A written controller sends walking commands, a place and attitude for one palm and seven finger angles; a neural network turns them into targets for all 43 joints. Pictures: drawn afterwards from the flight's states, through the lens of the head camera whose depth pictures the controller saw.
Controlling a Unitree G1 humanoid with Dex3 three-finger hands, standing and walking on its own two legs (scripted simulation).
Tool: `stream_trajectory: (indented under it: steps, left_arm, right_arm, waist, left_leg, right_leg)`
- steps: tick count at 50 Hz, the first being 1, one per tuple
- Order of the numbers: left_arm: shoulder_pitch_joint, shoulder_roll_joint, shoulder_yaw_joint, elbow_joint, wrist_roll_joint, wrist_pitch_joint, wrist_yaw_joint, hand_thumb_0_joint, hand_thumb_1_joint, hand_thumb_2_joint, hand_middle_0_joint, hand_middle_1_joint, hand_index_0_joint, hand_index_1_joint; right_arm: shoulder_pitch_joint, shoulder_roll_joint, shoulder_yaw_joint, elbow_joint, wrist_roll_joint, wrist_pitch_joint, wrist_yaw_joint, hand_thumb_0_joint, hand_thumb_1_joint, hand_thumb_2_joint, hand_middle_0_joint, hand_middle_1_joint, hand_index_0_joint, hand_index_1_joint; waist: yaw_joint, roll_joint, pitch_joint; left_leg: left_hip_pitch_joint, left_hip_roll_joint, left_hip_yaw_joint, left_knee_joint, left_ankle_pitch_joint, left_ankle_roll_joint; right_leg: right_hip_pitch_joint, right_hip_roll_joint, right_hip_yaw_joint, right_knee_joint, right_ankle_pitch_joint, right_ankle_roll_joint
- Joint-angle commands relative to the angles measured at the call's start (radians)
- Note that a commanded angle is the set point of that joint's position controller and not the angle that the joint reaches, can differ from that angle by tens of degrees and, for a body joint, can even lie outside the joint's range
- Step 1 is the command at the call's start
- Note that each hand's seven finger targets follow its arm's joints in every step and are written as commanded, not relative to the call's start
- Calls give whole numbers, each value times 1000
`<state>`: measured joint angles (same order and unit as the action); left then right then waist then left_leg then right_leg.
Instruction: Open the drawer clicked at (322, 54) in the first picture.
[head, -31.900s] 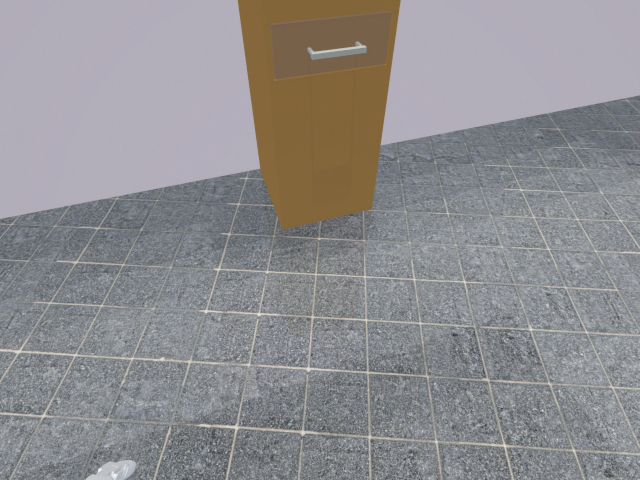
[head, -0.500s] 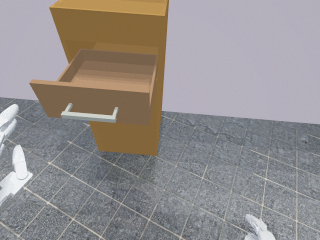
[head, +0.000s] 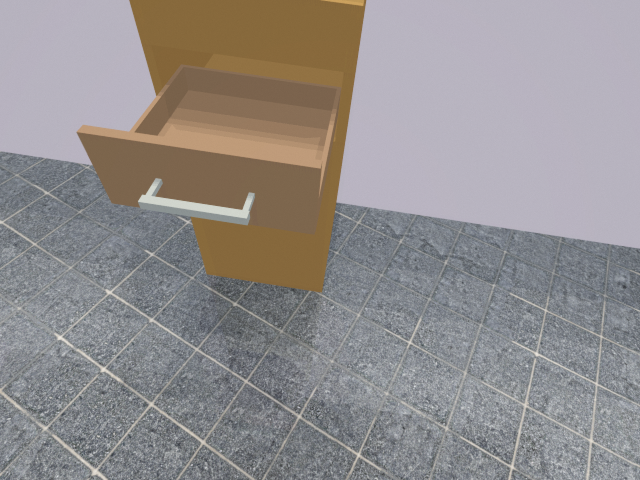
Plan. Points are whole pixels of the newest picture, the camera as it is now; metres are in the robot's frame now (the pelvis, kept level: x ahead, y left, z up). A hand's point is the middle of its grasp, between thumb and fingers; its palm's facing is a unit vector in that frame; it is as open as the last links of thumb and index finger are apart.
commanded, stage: let the arm hang, fingers relaxed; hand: left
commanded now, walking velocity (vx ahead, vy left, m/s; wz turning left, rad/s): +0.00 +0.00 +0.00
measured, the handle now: (199, 201) +0.52 +0.24 +0.00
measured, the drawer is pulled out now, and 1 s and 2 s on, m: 0.30 0.30 0.30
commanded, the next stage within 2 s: look to check the result in 0.72 s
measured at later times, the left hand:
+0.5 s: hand out of the picture -0.01 +0.19 -0.17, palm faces +0.00 -0.98 -0.20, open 7.4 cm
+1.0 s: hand out of the picture -0.02 +0.18 -0.17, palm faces +0.00 -0.98 -0.20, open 7.4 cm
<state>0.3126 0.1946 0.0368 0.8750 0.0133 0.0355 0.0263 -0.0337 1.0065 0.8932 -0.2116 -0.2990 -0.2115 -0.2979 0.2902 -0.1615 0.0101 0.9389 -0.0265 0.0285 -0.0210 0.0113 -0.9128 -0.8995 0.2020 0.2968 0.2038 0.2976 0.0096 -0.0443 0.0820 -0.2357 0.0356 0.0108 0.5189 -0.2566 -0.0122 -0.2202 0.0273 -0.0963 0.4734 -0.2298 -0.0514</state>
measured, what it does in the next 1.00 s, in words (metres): stands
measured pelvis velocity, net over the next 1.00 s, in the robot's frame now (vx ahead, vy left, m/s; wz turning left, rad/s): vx -0.01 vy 0.02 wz -0.05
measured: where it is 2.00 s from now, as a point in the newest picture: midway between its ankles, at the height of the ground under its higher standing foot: outside the picture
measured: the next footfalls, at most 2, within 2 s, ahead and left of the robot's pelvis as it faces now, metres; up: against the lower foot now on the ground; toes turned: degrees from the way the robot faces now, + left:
none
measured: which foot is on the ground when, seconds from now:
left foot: down 0.00-1.00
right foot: down 0.00-1.00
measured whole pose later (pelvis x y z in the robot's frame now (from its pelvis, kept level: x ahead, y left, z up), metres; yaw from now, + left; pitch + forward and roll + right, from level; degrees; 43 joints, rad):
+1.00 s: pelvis -0.01 +0.02 +0.01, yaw -3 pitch -3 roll +0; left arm 0.30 0.13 0.01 1.15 0.01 0.00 0.04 0.00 0.91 0.89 -0.20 -0.30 -0.20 -0.30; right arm 0.33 -0.11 -0.01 1.12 -0.02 0.00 -0.04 0.01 -0.91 -0.90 0.20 0.30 0.20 0.30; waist 0.00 0.01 0.06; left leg -0.16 0.02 0.07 0.40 -0.19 0.01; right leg -0.19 0.01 -0.04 0.40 -0.17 -0.03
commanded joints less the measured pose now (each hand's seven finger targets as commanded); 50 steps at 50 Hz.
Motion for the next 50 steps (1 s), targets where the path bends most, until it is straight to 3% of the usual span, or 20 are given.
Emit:
stream_trajectory:
  steps: [1, 5, 10, 16, 29, 31, 34, 39, 50]
  left_arm:
    - [26, 99, 13, 29, 0, -36, -2, 0, 900, 900, -200, -300, -200, -300]
    - [20, 89, 2, 109, -1, -36, -1, 0, 900, 900, -200, -300, -200, -300]
    - [40, 77, -8, 179, 0, -33, 2, 0, 900, 900, -200, -300, -200, -300]
    - [49, 70, -11, 219, -1, -35, 8, 0, 900, 900, -200, -300, -200, -300]
    - [58, 35, -7, 238, 1, -41, 14, 0, 900, 900, -200, -300, -200, -300]
    - [58, 32, -8, 242, 1, -42, 16, 0, 900, 900, -200, -300, -200, -300]
    - [57, 28, -6, 244, 0, -43, 15, 0, 900, 900, -200, -300, -200, -300]
    - [57, 28, -5, 247, 0, -44, 15, 0, 900, 900, -200, -300, -200, -300]
    - [56, 43, -5, 248, 0, -49, 17, 0, 900, 900, -200, -300, -200, -300]
  right_arm:
    - [22, -103, -31, -21, 10, -26, -13, 0, -900, -900, 200, 300, 200, 300]
    - [57, -101, -33, 32, 13, -23, -15, 0, -900, -900, 200, 300, 200, 300]
    - [83, -92, -29, 88, 13, -24, -15, 0, -900, -900, 200, 300, 200, 300]
    - [114, -69, -27, 135, 12, -26, -13, 0, -900, -900, 200, 300, 200, 300]
    - [128, -24, -31, 168, 12, -31, -18, 0, -900, -900, 200, 300, 200, 300]
    - [132, -20, -32, 169, 13, -31, -18, 0, -900, -900, 200, 300, 200, 300]
    - [134, -19, -33, 170, 13, -31, -20, 0, -900, -900, 200, 300, 200, 300]
    - [138, -23, -34, 169, 14, -33, -21, 0, -900, -900, 200, 300, 200, 300]
    - [116, -38, -42, 169, 14, -26, -18, 0, -900, -900, 200, 300, 200, 300]
  waist:
    - [-10, 182, -109]
    - [-14, 92, -45]
    - [-10, 45, 36]
    - [-12, 16, 31]
    - [-13, 85, 42]
    - [-14, 64, 41]
    - [-16, 86, 43]
    - [-16, 71, 20]
    - [-19, 49, 39]
  left_leg:
    - [23, 69, -74, -146, 79, 49]
    - [20, 72, -73, -179, 35, 47]
    - [6, 71, -73, -223, -27, 51]
    - [13, 66, -66, -235, -50, 54]
    - [11, 60, -53, -237, -38, 47]
    - [17, 63, -54, -234, -30, 49]
    - [17, 59, -49, -231, -31, 45]
    - [36, 63, -48, -226, -5, 45]
    - [65, 60, -36, -208, 3, 43]
  right_leg:
    - [92, -110, 130, -128, 88, -3]
    - [50, -109, 133, -153, 26, -2]
    - [0, -106, 139, -165, -28, 4]
    - [-4, -108, 143, -165, -44, 11]
    - [-17, -106, 150, -152, -8, 10]
    - [-18, -108, 148, -156, -4, 11]
    - [-18, -107, 152, -160, -10, 9]
    - [-9, -111, 150, -158, 8, 9]
    - [-48, -110, 173, -189, -40, 6]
